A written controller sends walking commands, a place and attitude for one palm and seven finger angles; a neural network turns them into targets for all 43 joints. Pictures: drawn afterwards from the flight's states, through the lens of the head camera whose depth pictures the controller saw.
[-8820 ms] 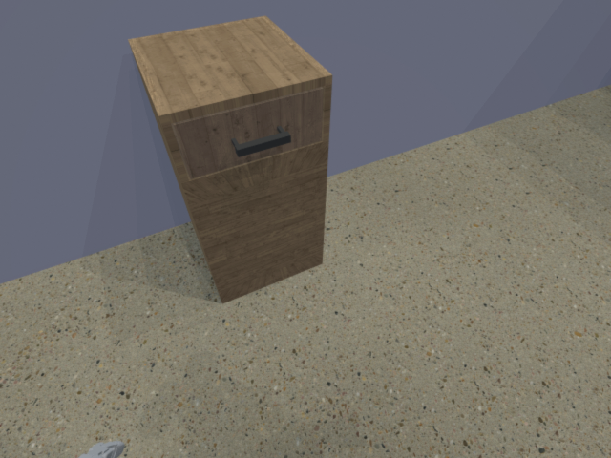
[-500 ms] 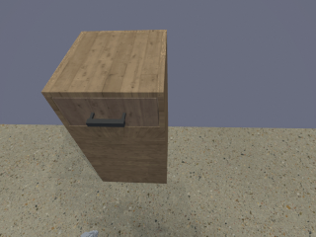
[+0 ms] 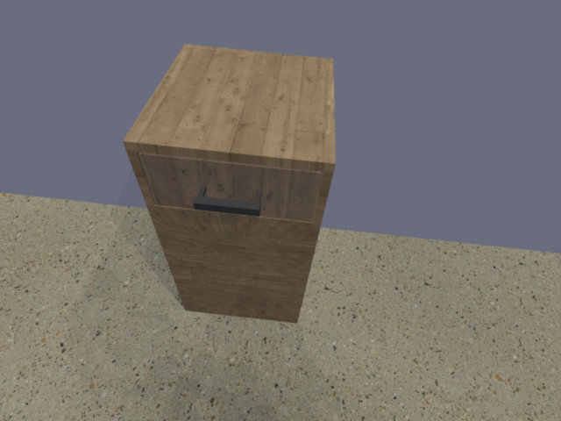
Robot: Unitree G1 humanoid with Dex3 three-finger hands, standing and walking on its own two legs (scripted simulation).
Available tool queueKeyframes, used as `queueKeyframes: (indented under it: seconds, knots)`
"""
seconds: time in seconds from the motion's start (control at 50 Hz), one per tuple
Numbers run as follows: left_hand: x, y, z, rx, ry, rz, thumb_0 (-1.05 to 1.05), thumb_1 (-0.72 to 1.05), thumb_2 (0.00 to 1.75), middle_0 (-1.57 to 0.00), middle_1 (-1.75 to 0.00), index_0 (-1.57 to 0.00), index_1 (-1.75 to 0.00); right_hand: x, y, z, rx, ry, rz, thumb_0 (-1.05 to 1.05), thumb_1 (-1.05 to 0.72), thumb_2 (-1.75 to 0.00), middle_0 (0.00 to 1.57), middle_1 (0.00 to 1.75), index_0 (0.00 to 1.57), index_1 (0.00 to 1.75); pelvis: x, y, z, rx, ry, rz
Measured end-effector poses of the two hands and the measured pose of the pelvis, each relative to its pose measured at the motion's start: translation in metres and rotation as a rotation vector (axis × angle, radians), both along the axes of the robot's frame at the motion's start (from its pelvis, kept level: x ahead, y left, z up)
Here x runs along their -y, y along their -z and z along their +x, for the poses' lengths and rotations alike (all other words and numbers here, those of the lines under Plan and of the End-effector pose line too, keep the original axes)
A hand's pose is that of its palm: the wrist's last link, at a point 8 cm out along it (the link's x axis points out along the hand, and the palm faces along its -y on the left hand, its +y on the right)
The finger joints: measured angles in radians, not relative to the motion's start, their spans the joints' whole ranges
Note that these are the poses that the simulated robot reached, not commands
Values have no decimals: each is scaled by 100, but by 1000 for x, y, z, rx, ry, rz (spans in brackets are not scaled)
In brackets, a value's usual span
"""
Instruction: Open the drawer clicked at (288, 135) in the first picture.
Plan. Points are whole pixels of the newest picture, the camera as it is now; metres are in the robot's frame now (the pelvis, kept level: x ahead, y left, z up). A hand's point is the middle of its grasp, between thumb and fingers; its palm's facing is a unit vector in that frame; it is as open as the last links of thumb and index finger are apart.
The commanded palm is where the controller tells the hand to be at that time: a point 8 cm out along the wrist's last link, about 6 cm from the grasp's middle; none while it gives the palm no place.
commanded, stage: come to a stop and stand still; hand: left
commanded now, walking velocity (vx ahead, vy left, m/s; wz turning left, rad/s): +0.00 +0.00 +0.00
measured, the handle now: (229, 199) +0.55 +0.16 -0.08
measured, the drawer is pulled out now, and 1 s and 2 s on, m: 0.00 0.00 0.00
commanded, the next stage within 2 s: look again from close up in 0.64 s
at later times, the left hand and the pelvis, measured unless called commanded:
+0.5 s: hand out of the picture -0.03 +0.15 -0.17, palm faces +0.01 -0.98 -0.18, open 7.3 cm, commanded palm none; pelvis -0.02 -0.02 +0.00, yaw -1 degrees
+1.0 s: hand out of the picture -0.01 +0.15 -0.18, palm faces +0.00 -0.98 -0.19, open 7.4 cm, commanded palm none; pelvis -0.02 -0.01 -0.01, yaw -1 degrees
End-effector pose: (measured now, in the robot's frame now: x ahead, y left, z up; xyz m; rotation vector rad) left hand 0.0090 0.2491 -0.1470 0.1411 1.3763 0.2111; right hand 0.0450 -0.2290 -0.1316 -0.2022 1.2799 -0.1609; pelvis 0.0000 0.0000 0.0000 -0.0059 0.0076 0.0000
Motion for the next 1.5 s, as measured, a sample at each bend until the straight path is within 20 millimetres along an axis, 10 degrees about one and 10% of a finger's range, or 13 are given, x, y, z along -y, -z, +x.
queueKeyframes:
  seconds: [0.66,1.34,1.5]
  knots:
    - [68,-2,-52,-73,37,-62,1,91,90,-20,-30,-20,-30,-6,19,-121,-214,113,107,0,-91,-90,20,30,20,30,22,-1,-23,28,20,17]
    - [30,4,-6,12,80,-25,1,91,90,-19,-30,-20,-30,-1,16,-43,-60,24,39,1,-92,-90,20,30,20,30,2,6,-3,15,22,2]
    - [14,-121,131,658,566,552,2,86,87,-20,-34,-21,-33,17,0,31,397,-29,-6,1,-91,-90,20,30,20,30,3,18,-18,-64,7,35]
